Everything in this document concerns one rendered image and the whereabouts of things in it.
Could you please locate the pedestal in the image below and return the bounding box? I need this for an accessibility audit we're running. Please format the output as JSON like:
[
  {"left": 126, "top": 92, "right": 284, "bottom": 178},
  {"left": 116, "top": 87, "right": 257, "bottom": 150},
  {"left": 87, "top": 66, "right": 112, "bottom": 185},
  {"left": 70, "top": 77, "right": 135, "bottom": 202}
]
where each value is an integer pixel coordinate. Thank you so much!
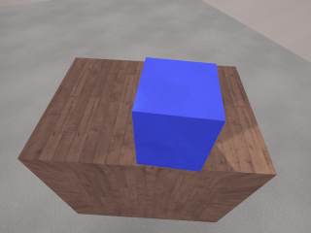
[{"left": 17, "top": 57, "right": 277, "bottom": 222}]

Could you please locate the carton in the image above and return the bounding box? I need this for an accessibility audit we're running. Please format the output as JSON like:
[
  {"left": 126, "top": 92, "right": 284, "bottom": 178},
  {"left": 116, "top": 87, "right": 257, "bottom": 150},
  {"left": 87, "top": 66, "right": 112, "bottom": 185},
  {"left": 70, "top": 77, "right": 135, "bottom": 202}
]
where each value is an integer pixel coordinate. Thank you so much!
[{"left": 131, "top": 57, "right": 225, "bottom": 172}]

